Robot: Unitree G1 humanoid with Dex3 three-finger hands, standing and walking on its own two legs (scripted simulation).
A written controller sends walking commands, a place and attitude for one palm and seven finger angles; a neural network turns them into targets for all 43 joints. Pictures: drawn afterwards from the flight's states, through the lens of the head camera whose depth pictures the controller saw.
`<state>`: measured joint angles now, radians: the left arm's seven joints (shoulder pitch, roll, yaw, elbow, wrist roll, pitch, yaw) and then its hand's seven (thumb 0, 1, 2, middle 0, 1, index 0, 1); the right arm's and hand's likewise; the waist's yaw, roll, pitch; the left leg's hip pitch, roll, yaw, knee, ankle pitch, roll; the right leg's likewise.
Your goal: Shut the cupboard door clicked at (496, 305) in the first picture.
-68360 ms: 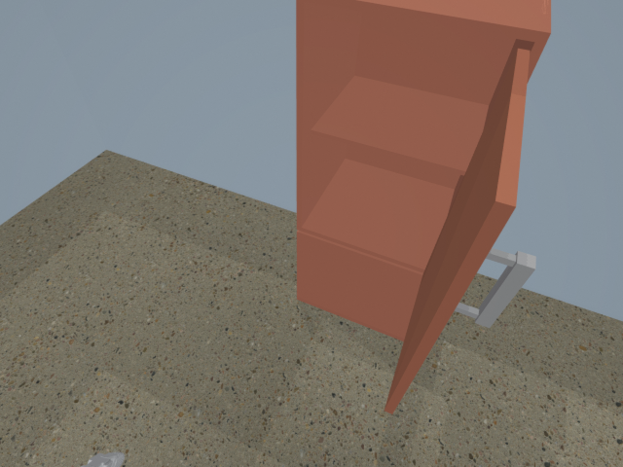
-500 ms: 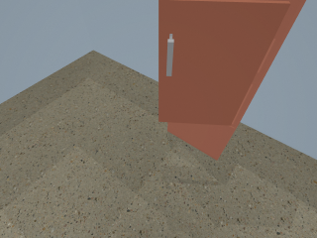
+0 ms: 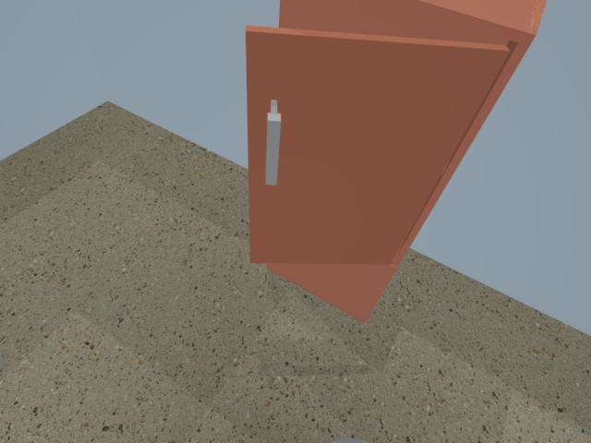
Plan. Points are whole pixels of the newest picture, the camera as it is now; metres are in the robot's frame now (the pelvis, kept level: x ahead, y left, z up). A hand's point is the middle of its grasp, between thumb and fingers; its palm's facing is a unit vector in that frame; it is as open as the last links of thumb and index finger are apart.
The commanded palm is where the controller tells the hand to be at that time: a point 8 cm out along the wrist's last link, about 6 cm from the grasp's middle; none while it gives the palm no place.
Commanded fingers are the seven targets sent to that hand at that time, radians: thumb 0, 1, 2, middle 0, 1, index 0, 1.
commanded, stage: take the last steps up to it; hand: left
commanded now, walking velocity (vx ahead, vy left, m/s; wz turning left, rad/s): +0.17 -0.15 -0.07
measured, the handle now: (272, 144) +0.55 +0.07 +0.08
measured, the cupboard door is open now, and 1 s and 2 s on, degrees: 33 33 33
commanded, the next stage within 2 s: come to a stop and stand still in 0.08 s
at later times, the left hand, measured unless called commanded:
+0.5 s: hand (241, 393) +0.22 +0.09 -0.16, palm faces +0.00 -0.98 -0.20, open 7.3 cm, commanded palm none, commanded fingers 0.00 0.90 0.90 -0.20 -0.30 -0.20 -0.30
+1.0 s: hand out of the picture +0.08 +0.20 -0.17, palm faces +0.04 -0.98 -0.21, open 7.4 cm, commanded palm none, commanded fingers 0.00 0.90 0.90 -0.20 -0.30 -0.20 -0.30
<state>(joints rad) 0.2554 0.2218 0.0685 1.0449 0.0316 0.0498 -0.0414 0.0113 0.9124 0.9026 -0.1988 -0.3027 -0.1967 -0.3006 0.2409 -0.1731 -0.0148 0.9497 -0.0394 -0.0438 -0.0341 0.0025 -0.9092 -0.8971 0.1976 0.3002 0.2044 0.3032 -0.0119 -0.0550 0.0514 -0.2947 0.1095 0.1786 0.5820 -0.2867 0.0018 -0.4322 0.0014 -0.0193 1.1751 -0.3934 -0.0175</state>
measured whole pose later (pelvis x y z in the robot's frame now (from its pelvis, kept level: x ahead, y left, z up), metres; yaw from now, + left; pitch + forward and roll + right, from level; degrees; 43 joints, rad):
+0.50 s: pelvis +0.11 -0.08 +0.00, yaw -1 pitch +1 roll +1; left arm 0.10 0.14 0.03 0.96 0.02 0.00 0.03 0.00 0.92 0.90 -0.20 -0.30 -0.20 -0.30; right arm 0.18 -0.24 -0.06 1.00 0.00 0.07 -0.02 0.01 -0.91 -0.90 0.19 0.30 0.20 0.30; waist -0.01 0.02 0.11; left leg -0.46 -0.01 0.03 1.12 -0.50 -0.07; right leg -0.32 -0.07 -0.09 0.51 -0.20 0.00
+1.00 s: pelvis +0.07 +0.00 +0.01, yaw -1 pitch +0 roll -1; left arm 0.25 0.23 0.04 1.05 0.01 0.07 0.02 0.01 0.91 0.90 -0.20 -0.30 -0.19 -0.30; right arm 0.18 -0.14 -0.01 0.98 -0.01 0.02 -0.04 0.00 -0.92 -0.90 0.20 0.30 0.21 0.30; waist 0.03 -0.04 0.05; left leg -0.25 -0.03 0.08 0.43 -0.20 0.08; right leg -0.27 -0.01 0.03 0.79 -0.45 0.03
